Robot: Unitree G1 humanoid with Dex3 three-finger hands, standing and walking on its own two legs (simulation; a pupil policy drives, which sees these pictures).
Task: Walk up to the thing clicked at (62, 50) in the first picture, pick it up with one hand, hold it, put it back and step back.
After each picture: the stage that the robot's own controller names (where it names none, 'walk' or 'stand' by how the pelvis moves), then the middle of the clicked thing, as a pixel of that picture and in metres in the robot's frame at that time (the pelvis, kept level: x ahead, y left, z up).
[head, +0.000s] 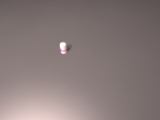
stand; (63, 48) +1.35 +0.28 -0.72
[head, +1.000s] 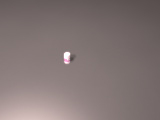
walk; (67, 57) +1.23 +0.16 -0.71
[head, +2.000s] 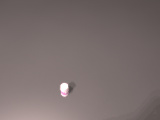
walk; (64, 89) +0.75 +0.15 -0.71
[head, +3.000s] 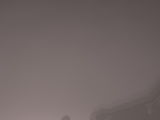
walk; out of the picture +0.44 +0.24 -0.71
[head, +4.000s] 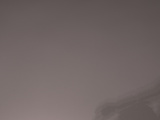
stand; out of the picture +0.33 +0.21 -0.71
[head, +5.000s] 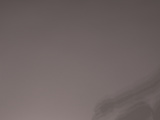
stand; out of the picture +0.31 +0.21 -0.72
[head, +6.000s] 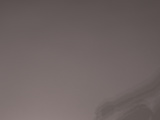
stand; out of the picture +0.31 +0.22 -0.73
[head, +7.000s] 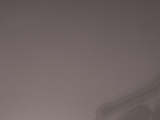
stand; out of the picture +0.31 +0.22 -0.73
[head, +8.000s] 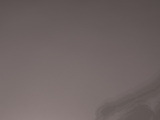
stand; out of the picture +0.30 +0.22 -0.73
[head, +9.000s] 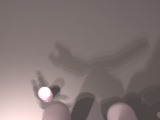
go down; (46, 94) +0.37 +0.22 -0.47
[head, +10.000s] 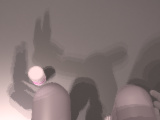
go down; (37, 76) +0.40 +0.23 -0.32
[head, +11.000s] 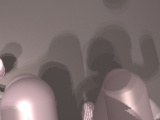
close in; out of the picture +0.37 +0.27 -0.23
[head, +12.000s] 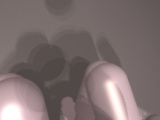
close; out of the picture +0.38 +0.28 -0.21
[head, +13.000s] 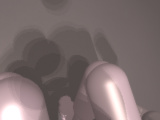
lift; out of the picture +0.37 +0.28 -0.22
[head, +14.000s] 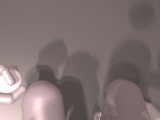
lift; (8, 84) +0.31 +0.26 -0.10
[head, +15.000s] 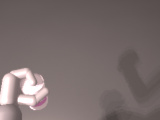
hold; (35, 92) +0.32 +0.18 +0.04
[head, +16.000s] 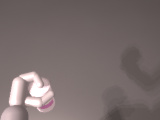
hold; (42, 95) +0.32 +0.17 -0.01
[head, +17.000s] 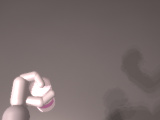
hold; (43, 95) +0.32 +0.17 -0.01
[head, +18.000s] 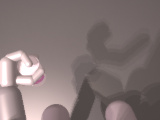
crouch; (33, 72) +0.39 +0.19 -0.08
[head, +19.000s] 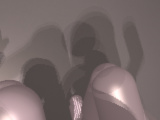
lower; out of the picture +0.39 +0.26 -0.23
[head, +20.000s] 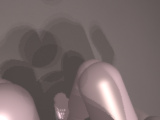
lower; out of the picture +0.41 +0.30 -0.22
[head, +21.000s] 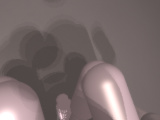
lower; out of the picture +0.40 +0.30 -0.22
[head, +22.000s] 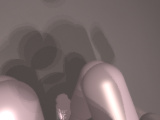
lower; out of the picture +0.40 +0.29 -0.22
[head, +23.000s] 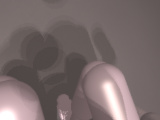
lower; out of the picture +0.39 +0.29 -0.22
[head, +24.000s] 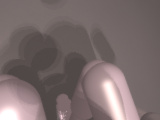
open; out of the picture +0.38 +0.27 -0.22
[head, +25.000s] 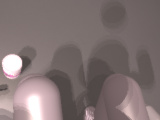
stand; (12, 67) +0.40 +0.25 -0.26
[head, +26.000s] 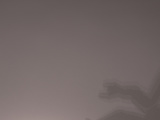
stand; out of the picture +0.34 +0.19 -0.64
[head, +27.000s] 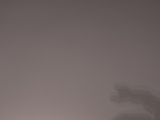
stand; out of the picture +0.35 +0.20 -0.67
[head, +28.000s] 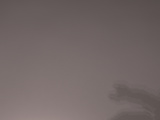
stand; out of the picture +0.35 +0.19 -0.67
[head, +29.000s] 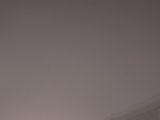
walk; out of the picture +0.38 +0.19 -0.72
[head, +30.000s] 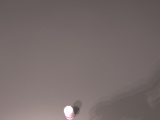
walk; (69, 112) +0.47 +0.19 -0.69
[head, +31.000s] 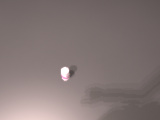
walk; (65, 74) +0.72 +0.17 -0.69
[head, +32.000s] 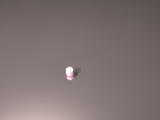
stand; (69, 73) +0.95 +0.20 -0.70
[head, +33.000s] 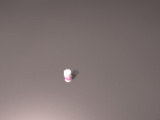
stand; (67, 75) +0.94 +0.19 -0.72
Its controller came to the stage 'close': yes
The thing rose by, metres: 0.71
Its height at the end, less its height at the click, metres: +0.00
